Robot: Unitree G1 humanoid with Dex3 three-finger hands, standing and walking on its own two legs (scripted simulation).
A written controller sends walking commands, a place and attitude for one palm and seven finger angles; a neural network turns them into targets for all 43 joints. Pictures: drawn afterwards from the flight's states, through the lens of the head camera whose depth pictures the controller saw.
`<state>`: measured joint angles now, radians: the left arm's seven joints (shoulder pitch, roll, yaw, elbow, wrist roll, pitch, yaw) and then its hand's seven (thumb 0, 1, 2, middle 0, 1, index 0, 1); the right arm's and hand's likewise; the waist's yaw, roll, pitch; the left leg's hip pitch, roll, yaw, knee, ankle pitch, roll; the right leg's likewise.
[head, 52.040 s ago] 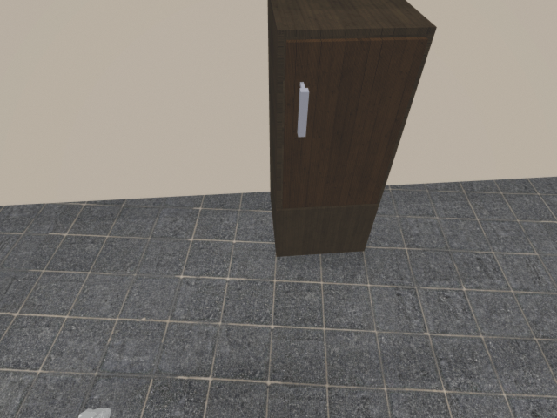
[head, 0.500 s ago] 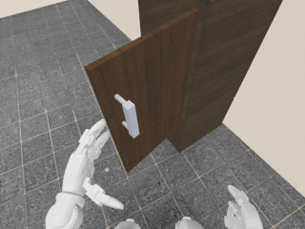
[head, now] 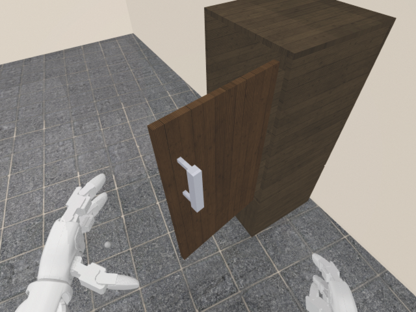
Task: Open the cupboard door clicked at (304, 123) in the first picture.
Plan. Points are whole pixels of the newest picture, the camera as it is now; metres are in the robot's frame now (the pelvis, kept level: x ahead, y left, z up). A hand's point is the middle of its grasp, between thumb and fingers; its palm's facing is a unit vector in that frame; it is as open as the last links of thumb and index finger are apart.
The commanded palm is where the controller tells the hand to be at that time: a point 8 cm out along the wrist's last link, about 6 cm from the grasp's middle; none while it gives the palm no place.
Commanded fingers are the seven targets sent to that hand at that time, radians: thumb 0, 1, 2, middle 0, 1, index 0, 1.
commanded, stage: draw the hand back to the body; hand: left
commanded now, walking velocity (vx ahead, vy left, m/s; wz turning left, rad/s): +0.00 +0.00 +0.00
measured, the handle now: (190, 184) +0.38 +0.08 +0.02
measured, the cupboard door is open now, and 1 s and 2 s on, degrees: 100 100 100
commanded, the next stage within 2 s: step back with the hand held close in 0.96 s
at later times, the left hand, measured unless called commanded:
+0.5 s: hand (34, 214) +0.21 +0.26 +0.17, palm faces +0.39 -0.83 -0.40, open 10.0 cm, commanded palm +0.16 +0.31 +0.19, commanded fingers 0.00 0.80 0.86 -0.20 -0.30 -0.20 -0.30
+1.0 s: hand (20, 213) +0.20 +0.27 +0.19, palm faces +0.44 -0.81 -0.40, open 7.4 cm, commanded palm +0.15 +0.30 +0.20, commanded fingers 0.00 0.90 0.90 -0.20 -0.30 -0.20 -0.30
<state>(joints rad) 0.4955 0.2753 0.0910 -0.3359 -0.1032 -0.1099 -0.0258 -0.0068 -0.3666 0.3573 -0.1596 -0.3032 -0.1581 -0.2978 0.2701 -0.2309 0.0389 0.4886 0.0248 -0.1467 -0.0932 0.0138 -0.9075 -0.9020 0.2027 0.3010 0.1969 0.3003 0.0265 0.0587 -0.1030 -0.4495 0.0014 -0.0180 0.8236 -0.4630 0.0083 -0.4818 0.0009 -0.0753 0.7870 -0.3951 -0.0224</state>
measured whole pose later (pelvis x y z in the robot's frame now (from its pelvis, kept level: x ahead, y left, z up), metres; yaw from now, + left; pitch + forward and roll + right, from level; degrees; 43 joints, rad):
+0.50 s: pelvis +0.01 +0.02 +0.04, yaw -1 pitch -3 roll -1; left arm 0.48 0.33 0.28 -0.37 -0.03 -0.08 0.11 0.01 0.46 0.71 -0.19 -0.30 -0.19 -0.30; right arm 0.21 -0.22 0.04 0.63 0.00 -0.14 -0.08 0.01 -0.91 -0.90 0.20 0.30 0.20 0.30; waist 0.06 0.06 0.00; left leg -0.07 -0.01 0.02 0.44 -0.30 0.03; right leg -0.12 0.00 -0.04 0.41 -0.23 0.00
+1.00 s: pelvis +0.00 +0.01 +0.04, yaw -2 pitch -5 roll -1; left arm 0.45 0.33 0.33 -0.36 -0.04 -0.10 0.11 0.02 0.89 0.90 -0.21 -0.30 -0.21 -0.30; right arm 0.20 -0.22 0.02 0.66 0.00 -0.13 -0.08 0.01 -0.91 -0.90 0.20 0.30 0.20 0.30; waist 0.07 0.07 0.03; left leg -0.03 0.00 0.02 0.39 -0.27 0.02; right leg -0.07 0.01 -0.04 0.36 -0.20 -0.01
